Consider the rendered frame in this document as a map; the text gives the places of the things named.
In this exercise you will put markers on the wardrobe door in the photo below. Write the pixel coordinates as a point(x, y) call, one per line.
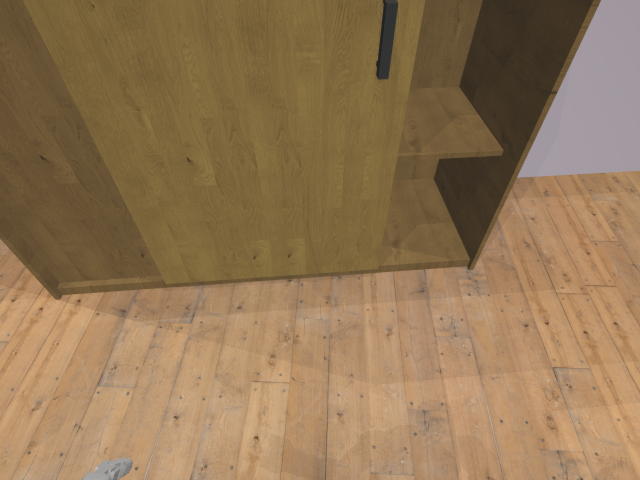
point(247, 138)
point(55, 188)

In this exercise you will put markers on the left robot hand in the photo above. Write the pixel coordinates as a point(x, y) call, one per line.
point(110, 470)

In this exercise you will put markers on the handle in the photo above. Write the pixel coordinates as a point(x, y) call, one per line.
point(386, 38)

